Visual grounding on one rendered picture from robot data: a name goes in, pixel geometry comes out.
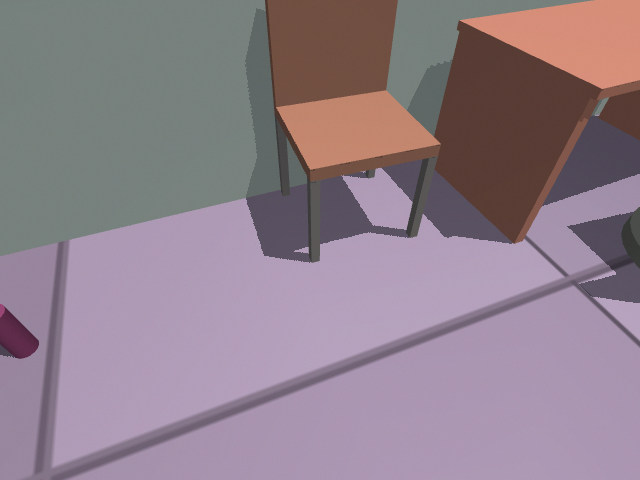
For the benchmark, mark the desk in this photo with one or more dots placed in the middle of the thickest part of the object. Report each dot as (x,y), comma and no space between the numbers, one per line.
(521,89)

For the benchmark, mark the chair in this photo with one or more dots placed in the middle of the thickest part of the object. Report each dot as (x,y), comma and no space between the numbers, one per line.
(329,67)

